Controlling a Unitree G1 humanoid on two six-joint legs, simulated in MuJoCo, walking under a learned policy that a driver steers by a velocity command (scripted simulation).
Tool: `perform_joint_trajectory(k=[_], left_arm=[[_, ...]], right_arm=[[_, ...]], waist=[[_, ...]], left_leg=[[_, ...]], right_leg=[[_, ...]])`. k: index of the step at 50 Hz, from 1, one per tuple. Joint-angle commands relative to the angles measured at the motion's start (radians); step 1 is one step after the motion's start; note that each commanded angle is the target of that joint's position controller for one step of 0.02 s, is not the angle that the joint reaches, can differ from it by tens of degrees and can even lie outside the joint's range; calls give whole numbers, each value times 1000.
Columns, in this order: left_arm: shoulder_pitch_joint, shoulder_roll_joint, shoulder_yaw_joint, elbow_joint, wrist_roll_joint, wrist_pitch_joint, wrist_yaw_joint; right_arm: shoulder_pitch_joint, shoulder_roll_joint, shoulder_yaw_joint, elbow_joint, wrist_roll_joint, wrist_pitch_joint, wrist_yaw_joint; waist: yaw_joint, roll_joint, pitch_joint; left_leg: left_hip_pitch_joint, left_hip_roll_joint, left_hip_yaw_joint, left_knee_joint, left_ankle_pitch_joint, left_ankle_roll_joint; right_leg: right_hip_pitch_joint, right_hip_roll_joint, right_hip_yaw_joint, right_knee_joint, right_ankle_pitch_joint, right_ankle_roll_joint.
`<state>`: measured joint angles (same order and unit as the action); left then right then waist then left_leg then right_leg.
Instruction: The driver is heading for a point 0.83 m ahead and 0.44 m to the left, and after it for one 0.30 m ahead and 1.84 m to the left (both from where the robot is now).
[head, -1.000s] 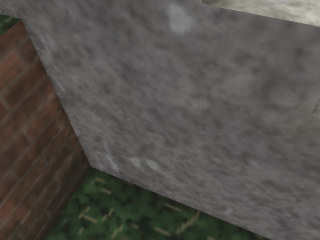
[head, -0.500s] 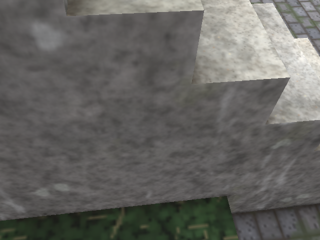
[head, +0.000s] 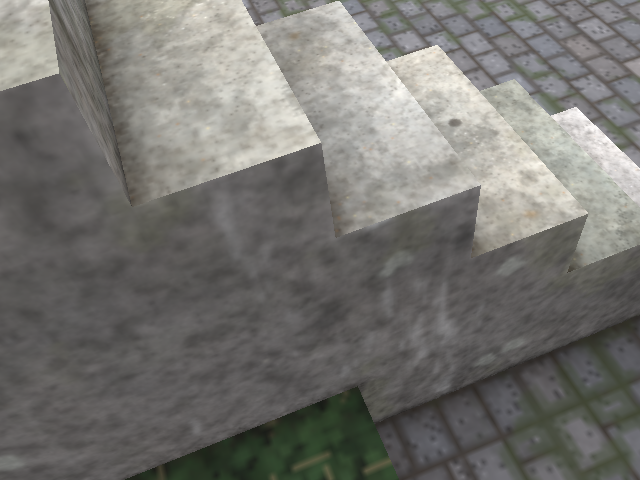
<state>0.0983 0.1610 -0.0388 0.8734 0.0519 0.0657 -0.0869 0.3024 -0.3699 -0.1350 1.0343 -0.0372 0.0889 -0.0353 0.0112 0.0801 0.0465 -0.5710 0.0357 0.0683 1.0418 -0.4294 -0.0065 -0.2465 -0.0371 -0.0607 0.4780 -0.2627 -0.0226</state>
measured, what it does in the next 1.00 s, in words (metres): goes down, turning left: left foot, then right foot 0.25 m lower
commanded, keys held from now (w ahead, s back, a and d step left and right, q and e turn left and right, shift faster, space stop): w+q+shift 1.00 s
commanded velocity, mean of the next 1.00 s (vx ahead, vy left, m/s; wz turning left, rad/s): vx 0.06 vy -0.15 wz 0.83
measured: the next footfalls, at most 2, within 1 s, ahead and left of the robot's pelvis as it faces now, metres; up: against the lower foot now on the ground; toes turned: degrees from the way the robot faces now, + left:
left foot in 0.30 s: +0.13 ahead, -0.02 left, +0.00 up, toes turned +18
right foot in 0.70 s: +0.23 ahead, -0.35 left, -0.25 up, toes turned +35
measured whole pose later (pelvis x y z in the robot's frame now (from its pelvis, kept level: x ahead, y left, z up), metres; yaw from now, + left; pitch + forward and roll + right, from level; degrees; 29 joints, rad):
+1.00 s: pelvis +0.25 -0.35 -0.28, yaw +47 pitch -2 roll -1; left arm 0.36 0.17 -0.04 1.01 0.01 0.01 0.11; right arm 0.12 -0.15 0.02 0.74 -0.03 0.09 -0.04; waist 0.02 0.06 0.05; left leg -0.79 -0.04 0.12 1.49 -0.23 -0.01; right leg -0.17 0.11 -0.28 0.64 -0.46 -0.09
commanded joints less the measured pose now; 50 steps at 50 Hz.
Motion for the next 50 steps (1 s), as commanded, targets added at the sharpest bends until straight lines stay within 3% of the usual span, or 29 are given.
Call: perform_joint_trajectory(k=[1,7,10,13,14,15,16,17,18,19,20,21,23,24,28,32,35,36,37,38,39,40,41,42,43,45,47,49,50], left_arm=[[-95,117,33,-81,-24,-46,44],[-53,111,34,-89,-20,-56,49],[-16,148,47,-77,-23,-54,49],[-58,211,73,-112,-27,-52,66],[-89,254,85,-123,-38,-54,75],[-172,300,103,-162,-62,-56,77],[-230,355,124,-207,-84,-39,76],[-199,277,95,-248,-20,-40,62],[-60,245,87,-211,-27,-39,43],[-6,262,102,-146,-7,-23,40],[-22,189,79,-177,-2,-9,34],[-84,225,91,-180,16,-6,9],[-104,241,99,-186,-5,2,12],[-112,236,95,-210,-42,-26,25],[-109,177,52,-186,-31,-68,26],[51,127,30,-66,-81,-99,40],[210,196,29,37,-54,-80,51],[259,253,39,65,-25,-99,46],[303,286,63,79,-25,-116,46],[309,262,64,76,-51,-109,54],[308,236,59,66,-42,-107,71],[316,240,55,50,0,-89,113],[167,252,56,54,24,-84,167],[104,175,28,44,20,-51,164],[64,158,22,12,6,-57,165],[131,153,11,41,-38,-83,183],[185,158,13,61,-37,-84,206],[118,175,27,35,-44,-77,222],[7,204,43,-6,-44,-66,220]], right_arm=[[75,-101,-18,-27,-20,-1,26],[-10,-53,3,-94,-23,1,64],[-55,-8,26,-130,-18,-21,80],[92,3,43,-108,-2,-35,53],[203,-19,39,-103,1,-37,37],[377,-95,10,-75,-2,-37,19],[341,-191,-27,-82,17,-32,-9],[191,-107,9,-108,24,-43,-21],[13,-161,-12,-172,14,-58,-28],[-143,-149,-4,-224,2,-71,-20],[-173,-124,6,-243,18,-73,-9],[-119,-109,-3,-177,20,-100,-24],[-117,-124,-10,-195,16,-112,-27],[-150,-97,-3,-208,39,-102,-22],[-129,-55,6,-239,13,-77,-64],[-159,-32,5,-286,7,-64,-101],[-69,18,2,-300,24,-67,-73],[-33,174,50,-356,79,-81,-50],[8,246,89,-375,101,-98,-58],[-19,237,97,-354,73,-108,-70],[-61,238,100,-354,44,-115,-75],[-207,234,116,-428,4,-108,-71],[-307,188,105,-467,-29,-99,-41],[-264,59,97,-399,-18,-77,-17],[-243,54,95,-381,3,-58,-1],[-317,29,89,-408,1,-35,-2],[-230,48,96,-385,-3,-11,-2],[-129,75,109,-355,-3,1,-16],[15,72,109,-314,5,-2,-15]], waist=[[2,-254,-63],[-21,-132,23],[-20,-55,10],[-94,-52,-67],[-147,-75,-109],[-254,-81,-119],[-278,302,-99],[-116,185,-182],[-23,73,-171],[40,-112,-124],[46,-116,-89],[33,-101,-113],[13,-94,-140],[23,-14,-169],[-59,-26,-123],[-44,-69,-59],[-44,-284,1],[-94,-467,-40],[-95,-599,-119],[-72,-528,-125],[-53,-458,-142],[-25,-420,-127],[-115,-321,-84],[-114,-42,-16],[-100,-55,23],[-56,-149,23],[-44,-232,-37],[-83,-186,-55],[-161,-218,-82]], left_leg=[[-133,-17,-8,100,80,4],[-99,42,-11,-22,140,42],[-35,44,39,-115,110,93],[205,-1,96,-261,48,168],[349,-22,98,-345,34,204],[588,6,9,-512,106,292],[662,244,-467,-625,445,402],[597,301,-701,-689,607,387],[410,338,-752,-715,327,381],[313,235,-587,-648,222,348],[248,156,-434,-578,346,314],[224,165,-453,-519,379,260],[210,143,-470,-494,317,251],[183,71,-376,-432,359,245],[175,-71,-313,-199,171,135],[12,-190,-245,99,37,32],[-410,-268,-112,732,-393,-24],[-581,-261,50,991,-454,-6],[-722,-207,90,1149,-408,26],[-782,-215,68,1292,-320,35],[-790,-200,53,1389,-242,38],[-824,-120,16,1341,-142,17],[-809,-59,-158,1493,-11,22],[-733,-80,-77,1273,140,-2],[-598,-95,-10,1024,177,-16],[-401,-89,36,703,250,-33],[-319,-71,53,581,238,-18],[-95,-48,73,276,154,14],[224,-41,67,58,85,58]], right_leg=[[129,-169,131,-294,-100,-107],[65,-183,46,-281,11,-110],[105,-175,-35,-172,453,-88],[62,-156,-94,60,997,11],[2,-135,-114,164,1164,74],[-209,-18,-194,383,1211,222],[-493,91,-57,806,357,214],[-489,72,248,837,-123,188],[-374,25,356,814,-124,157],[-367,48,274,839,23,146],[-353,99,128,771,27,121],[-270,36,266,825,333,99],[-267,57,263,833,303,97],[-171,31,254,722,198,105],[-93,45,169,165,387,113],[210,-59,172,-480,1023,116],[531,-196,230,-353,1430,225],[509,-159,46,89,1899,289],[575,-232,73,237,2101,246],[531,-208,80,255,2025,274],[462,-209,97,240,1910,297],[381,-284,228,84,1454,208],[245,-412,355,53,1050,84],[119,-262,179,-5,629,154],[23,-167,62,-24,571,184],[-61,-124,28,-40,628,134],[55,-144,16,-5,812,119],[40,-144,-45,6,1040,168],[-128,-122,-86,67,1234,220]])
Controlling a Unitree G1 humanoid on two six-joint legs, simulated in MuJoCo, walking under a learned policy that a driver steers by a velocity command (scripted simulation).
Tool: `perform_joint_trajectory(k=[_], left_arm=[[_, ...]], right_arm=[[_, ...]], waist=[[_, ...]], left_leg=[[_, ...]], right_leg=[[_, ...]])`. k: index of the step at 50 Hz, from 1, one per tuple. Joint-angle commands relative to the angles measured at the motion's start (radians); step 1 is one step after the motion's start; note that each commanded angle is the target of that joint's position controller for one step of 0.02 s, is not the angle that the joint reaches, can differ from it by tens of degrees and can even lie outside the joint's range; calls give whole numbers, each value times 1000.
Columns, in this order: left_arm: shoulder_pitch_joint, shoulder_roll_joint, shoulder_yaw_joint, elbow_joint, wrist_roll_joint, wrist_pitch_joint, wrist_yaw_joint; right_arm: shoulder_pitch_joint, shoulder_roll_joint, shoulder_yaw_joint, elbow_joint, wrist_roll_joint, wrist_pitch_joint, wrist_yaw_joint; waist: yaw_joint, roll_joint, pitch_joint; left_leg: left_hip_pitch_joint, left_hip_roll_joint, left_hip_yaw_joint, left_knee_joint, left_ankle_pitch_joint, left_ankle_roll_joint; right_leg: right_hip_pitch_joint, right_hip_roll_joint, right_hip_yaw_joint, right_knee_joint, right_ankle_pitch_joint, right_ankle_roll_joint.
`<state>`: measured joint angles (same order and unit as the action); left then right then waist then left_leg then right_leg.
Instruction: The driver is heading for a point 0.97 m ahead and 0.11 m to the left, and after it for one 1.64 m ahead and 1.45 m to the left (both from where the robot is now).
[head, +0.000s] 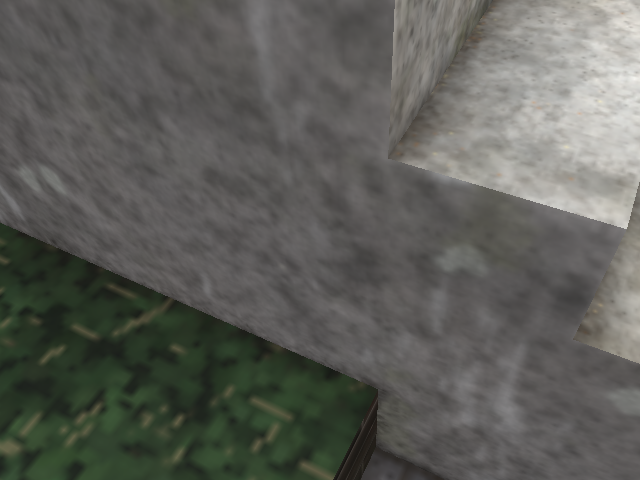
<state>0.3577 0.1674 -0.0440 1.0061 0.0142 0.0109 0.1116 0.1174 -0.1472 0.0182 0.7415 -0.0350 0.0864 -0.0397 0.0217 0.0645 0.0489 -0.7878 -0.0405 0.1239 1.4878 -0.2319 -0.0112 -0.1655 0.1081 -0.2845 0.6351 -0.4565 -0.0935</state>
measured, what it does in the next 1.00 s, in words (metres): steps to the right: left foot, then right foot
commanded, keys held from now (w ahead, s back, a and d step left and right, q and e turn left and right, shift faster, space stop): shift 1.00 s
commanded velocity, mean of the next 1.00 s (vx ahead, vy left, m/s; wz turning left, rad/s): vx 0.03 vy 0.05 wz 0.23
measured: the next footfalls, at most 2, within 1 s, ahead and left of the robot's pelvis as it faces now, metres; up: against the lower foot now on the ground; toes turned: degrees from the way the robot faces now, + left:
left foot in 0.06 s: +0.05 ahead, +0.05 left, +0.00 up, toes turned +11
right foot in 0.30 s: -0.01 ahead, -0.23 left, +0.00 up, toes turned +12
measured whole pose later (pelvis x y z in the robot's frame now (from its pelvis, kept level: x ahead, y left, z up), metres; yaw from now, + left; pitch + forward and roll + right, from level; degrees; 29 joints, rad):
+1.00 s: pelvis -0.11 -0.16 +0.03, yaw +14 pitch +0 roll +0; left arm 0.26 0.20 -0.01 1.03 0.02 0.00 0.01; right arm 0.30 -0.18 0.06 1.13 0.00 -0.02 -0.03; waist 0.01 0.00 -0.03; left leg -0.17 -0.03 -0.03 0.46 -0.29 0.02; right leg -0.28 0.03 -0.04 0.44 -0.17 -0.04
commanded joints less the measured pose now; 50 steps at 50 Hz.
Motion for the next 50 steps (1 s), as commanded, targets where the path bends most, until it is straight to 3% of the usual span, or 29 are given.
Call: perform_joint_trajectory(k=[1,2,3,4,5,6,7,8,9,10,11,12,14,15,16,17,18,19,21,24,27,29,32,33,34,35,37,40,50], left_arm=[[-431,277,83,-220,-36,-11,21],[-472,338,124,-242,-92,9,36],[-244,231,112,-162,-57,10,26],[-134,227,115,-209,15,8,-12],[18,161,101,-235,82,12,-48],[-2,164,107,-245,83,12,-43],[-87,142,100,-255,72,14,-32],[-76,146,108,-223,60,34,-28],[-69,135,103,-199,47,39,-29],[-99,135,99,-203,22,43,-33],[-150,116,93,-188,10,65,-33],[-131,90,85,-200,-17,64,-34],[-71,78,78,-192,-47,38,-43],[-13,102,82,-166,-33,17,-47],[-45,141,80,-157,-7,-1,-47],[-76,234,88,-167,8,1,-53],[-138,182,75,-192,13,-9,-63],[-170,187,69,-197,7,-16,-71],[-191,182,61,-183,1,-27,-69],[-122,148,52,-138,4,-39,-72],[-69,168,52,-109,7,-35,-50],[-28,188,63,-91,6,-38,-58],[-46,158,61,-92,-3,-43,-69],[-5,126,57,-86,-7,-54,-78],[11,103,57,-84,-16,-56,-91],[-35,106,57,-76,-10,-50,-94],[-85,128,63,-74,9,-33,-95],[-93,140,62,-54,15,-22,-99],[-68,110,48,6,1,-21,-97]], right_arm=[[440,-266,-100,65,7,22,0],[523,-332,-132,96,15,38,23],[301,-239,-112,88,86,26,41],[95,-158,-65,36,78,-24,45],[91,-143,-52,-8,93,-53,55],[-15,-205,-79,-59,51,-51,33],[-51,-206,-84,-74,29,-56,3],[-109,-200,-75,-93,5,-61,-20],[-59,-230,-77,-79,-28,-63,-24],[7,-249,-78,-50,-30,-63,-27],[150,-267,-84,4,-47,-79,-19],[226,-308,-92,53,-39,-82,-14],[177,-298,-88,67,0,-71,-14],[163,-257,-74,65,15,-61,-16],[172,-165,-52,52,18,-57,-9],[89,-118,-39,-12,29,-55,1],[97,-176,-59,23,14,-48,3],[91,-181,-66,36,33,-52,10],[171,-155,-58,85,29,-58,21],[152,-160,-46,115,21,-62,30],[63,-157,-29,120,38,-60,12],[97,-167,-25,156,44,-66,11],[157,-161,-11,222,34,-82,2],[180,-186,-10,242,23,-87,0],[160,-189,-9,262,33,-82,1],[136,-128,10,269,41,-83,6],[139,-141,18,296,34,-91,1],[157,-171,13,314,37,-91,-2],[182,-120,33,366,29,-121,4]], waist=[[-304,-168,-72],[-360,-28,-42],[-212,477,-112],[-29,393,2],[103,72,-79],[99,-74,-90],[89,-112,-2],[90,-116,-7],[53,-117,-31],[11,-97,-49],[-94,-140,-36],[-94,-66,-105],[-34,112,-135],[-3,121,-137],[-35,-67,-105],[-14,-396,-58],[-17,-252,-16],[-32,-151,8],[-79,-159,-18],[-41,-183,-58],[5,-198,-55],[7,-218,-54],[-27,-164,-65],[-5,-101,-102],[23,23,-97],[3,34,-81],[-3,-19,-28],[-16,-62,34],[6,-52,-8]], left_leg=[[633,-93,219,-599,-227,112],[848,15,136,-884,-246,213],[808,89,-36,-1021,142,306],[532,166,-293,-1042,280,336],[489,291,-373,-928,787,408],[315,356,-491,-1075,407,463],[117,291,-477,-1154,-2,405],[114,270,-463,-1168,-149,337],[126,233,-416,-1148,-106,297],[167,215,-375,-1114,-78,260],[265,287,-486,-1096,37,235],[371,283,-489,-1106,67,216],[417,245,-443,-1074,111,157],[389,196,-396,-1018,73,121],[342,94,-283,-846,-36,67],[265,-15,-141,-768,-256,17],[352,-19,-173,-565,-322,7],[331,-34,-234,-526,-269,14],[337,-6,-229,-511,-164,18],[368,12,-208,-610,-162,7],[427,6,-168,-788,-184,19],[498,-4,-140,-870,-200,28],[717,51,-179,-1091,28,48],[818,119,-251,-1060,150,64],[783,160,-276,-1004,270,93],[664,155,-261,-1044,168,96],[541,105,-240,-1088,-73,75],[537,88,-224,-1076,-79,73],[424,106,-268,-1174,-149,72]], right_leg=[[-287,-225,42,-82,1805,535],[-440,-194,108,386,1643,520],[-463,-118,154,969,-102,264],[-496,-98,364,1182,-255,169],[-471,-135,367,1171,-248,136],[-421,-116,345,1054,-164,120],[-350,-149,305,927,-45,149],[-295,-186,278,691,-21,156],[-209,-184,229,507,-56,159],[-150,-174,203,341,-112,153],[-192,-92,194,318,-110,138],[-165,-96,235,249,-115,126],[-48,-103,243,12,22,109],[39,-102,258,-183,107,94],[43,-210,420,-314,78,90],[-126,-417,656,-387,232,-10],[-199,-426,607,-352,468,-58],[-197,-396,560,-334,529,-60],[-90,-339,478,-298,622,-35],[30,-313,450,-270,649,-52],[66,-304,463,-255,653,-56],[36,-299,486,-258,552,-54],[-91,-277,501,-254,452,-4],[-159,-254,489,-240,395,23],[-170,-184,409,-249,332,44],[-99,-162,373,-253,285,56],[-49,-174,405,-293,190,70],[-135,-203,440,-337,58,68],[-23,-180,383,-285,127,67]])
